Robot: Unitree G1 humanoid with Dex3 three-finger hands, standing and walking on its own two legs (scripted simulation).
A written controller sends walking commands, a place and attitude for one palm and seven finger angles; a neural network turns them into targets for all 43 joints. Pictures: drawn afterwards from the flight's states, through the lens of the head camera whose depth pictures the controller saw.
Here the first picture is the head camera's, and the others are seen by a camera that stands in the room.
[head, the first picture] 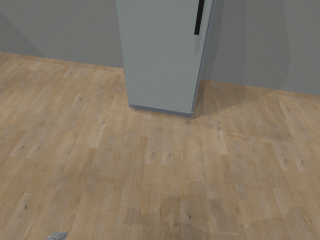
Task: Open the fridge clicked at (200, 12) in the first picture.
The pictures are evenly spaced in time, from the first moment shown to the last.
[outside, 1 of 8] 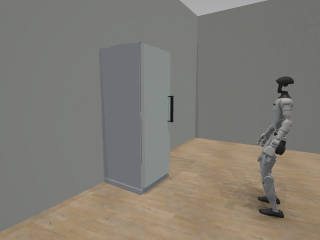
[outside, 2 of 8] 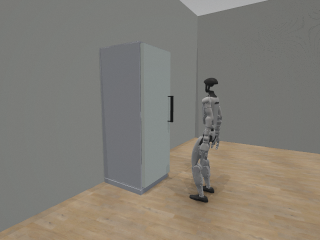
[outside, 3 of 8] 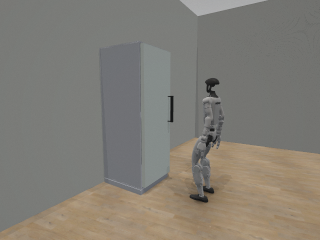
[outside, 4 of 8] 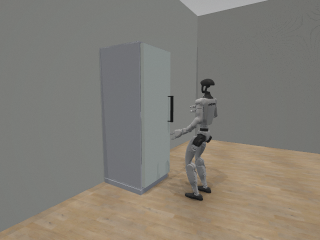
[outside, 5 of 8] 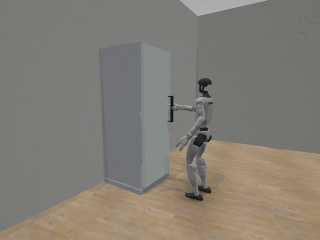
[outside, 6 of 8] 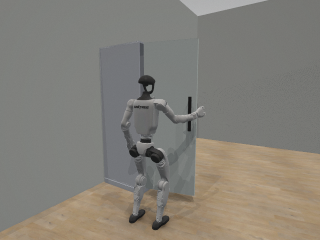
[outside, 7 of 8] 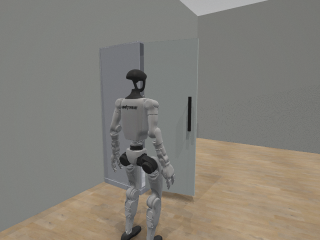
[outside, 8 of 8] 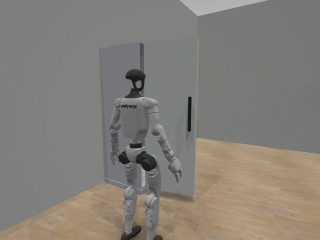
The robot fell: no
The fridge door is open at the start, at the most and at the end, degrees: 0 80 75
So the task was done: yes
